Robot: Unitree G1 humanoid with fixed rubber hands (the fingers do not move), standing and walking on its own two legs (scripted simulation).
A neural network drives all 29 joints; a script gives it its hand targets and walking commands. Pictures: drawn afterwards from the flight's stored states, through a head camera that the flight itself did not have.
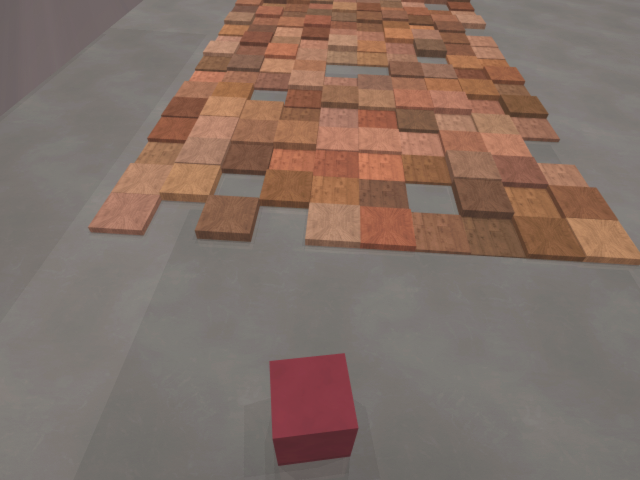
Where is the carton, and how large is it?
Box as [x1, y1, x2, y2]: [269, 353, 357, 465]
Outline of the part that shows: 344,353 269,361 272,438 278,465 349,456 357,431 357,423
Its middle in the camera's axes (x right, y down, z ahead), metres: -0.02 +0.47 +1.10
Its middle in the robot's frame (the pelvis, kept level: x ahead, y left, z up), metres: +0.46 +0.00 -0.65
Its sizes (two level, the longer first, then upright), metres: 0.210 0.200 0.250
